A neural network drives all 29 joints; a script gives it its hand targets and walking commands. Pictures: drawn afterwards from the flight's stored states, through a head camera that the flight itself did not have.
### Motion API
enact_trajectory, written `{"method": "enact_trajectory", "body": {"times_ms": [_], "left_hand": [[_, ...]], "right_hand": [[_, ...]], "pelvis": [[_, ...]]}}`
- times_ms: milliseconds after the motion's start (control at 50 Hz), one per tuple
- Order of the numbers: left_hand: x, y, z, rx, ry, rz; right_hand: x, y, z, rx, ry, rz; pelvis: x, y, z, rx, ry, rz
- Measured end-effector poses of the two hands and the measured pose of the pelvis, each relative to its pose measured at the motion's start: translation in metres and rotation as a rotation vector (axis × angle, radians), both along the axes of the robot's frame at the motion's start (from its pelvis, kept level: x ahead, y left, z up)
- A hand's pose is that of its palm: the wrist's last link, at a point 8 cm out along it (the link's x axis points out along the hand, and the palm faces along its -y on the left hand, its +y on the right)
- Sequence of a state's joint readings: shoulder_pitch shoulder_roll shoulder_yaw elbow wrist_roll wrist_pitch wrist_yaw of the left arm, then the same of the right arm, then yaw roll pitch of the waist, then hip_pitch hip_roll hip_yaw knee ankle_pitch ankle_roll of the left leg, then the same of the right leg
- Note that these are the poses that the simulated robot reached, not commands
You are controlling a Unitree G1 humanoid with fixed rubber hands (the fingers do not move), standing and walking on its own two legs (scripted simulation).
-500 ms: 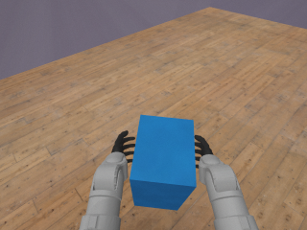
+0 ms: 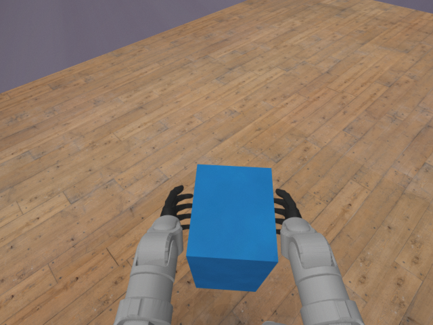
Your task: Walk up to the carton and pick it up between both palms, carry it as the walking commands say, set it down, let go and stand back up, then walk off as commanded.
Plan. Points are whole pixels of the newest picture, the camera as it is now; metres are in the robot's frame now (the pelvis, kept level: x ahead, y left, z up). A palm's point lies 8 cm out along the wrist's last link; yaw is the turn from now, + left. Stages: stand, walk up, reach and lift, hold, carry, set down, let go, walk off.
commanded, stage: carry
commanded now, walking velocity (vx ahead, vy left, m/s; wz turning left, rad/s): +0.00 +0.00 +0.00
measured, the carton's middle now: (229, 234) +0.31 +0.00 -0.05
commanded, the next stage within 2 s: none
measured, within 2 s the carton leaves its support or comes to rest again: neither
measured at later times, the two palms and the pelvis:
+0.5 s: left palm (167, 207) +0.33 +0.12 +0.03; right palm (287, 208) +0.32 -0.12 +0.03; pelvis +0.03 +0.01 +0.00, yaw +0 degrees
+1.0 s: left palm (166, 200) +0.34 +0.12 +0.04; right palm (283, 198) +0.34 -0.11 +0.04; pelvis +0.04 +0.00 +0.01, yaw +0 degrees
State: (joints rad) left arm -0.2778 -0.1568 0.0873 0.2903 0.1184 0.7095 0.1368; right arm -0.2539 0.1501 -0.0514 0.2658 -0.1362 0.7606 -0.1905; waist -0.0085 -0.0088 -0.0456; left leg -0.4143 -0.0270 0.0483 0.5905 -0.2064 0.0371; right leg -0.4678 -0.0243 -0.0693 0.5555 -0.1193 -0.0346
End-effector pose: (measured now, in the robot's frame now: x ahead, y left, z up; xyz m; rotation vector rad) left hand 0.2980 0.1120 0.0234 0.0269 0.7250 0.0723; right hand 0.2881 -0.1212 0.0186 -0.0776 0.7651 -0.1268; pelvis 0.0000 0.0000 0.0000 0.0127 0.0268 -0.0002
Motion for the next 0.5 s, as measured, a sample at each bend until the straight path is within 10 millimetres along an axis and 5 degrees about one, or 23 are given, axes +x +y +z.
{"method": "enact_trajectory", "body": {"times_ms": [500], "left_hand": [[0.03,0.007,0.009,-0.017,-0.031,-0.007]], "right_hand": [[0.032,0.006,0.013,-0.009,-0.037,0.012]], "pelvis": [[0.029,0.005,0.005,-0.007,0.014,-0.002]]}}
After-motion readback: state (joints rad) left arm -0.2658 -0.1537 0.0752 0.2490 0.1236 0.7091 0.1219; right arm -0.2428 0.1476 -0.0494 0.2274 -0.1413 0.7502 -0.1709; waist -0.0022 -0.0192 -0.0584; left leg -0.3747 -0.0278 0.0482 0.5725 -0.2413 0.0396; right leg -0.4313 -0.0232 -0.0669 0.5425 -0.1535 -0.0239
